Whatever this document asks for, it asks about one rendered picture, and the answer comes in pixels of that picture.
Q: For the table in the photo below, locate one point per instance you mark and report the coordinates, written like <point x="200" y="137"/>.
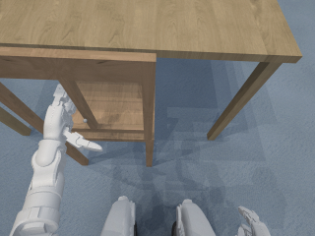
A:
<point x="227" y="30"/>

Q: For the right robot hand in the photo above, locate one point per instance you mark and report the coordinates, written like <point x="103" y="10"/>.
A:
<point x="258" y="228"/>

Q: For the left robot hand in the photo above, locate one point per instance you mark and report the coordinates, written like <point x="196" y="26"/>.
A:
<point x="58" y="115"/>

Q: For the robot right thigh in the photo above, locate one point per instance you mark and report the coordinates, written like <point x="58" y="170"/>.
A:
<point x="191" y="219"/>

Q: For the chair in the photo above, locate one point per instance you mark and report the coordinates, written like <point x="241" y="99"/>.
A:
<point x="115" y="91"/>

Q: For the left robot forearm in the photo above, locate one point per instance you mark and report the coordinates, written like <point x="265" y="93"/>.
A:
<point x="40" y="212"/>

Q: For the right robot shin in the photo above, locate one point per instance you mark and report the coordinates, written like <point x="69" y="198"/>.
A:
<point x="179" y="232"/>

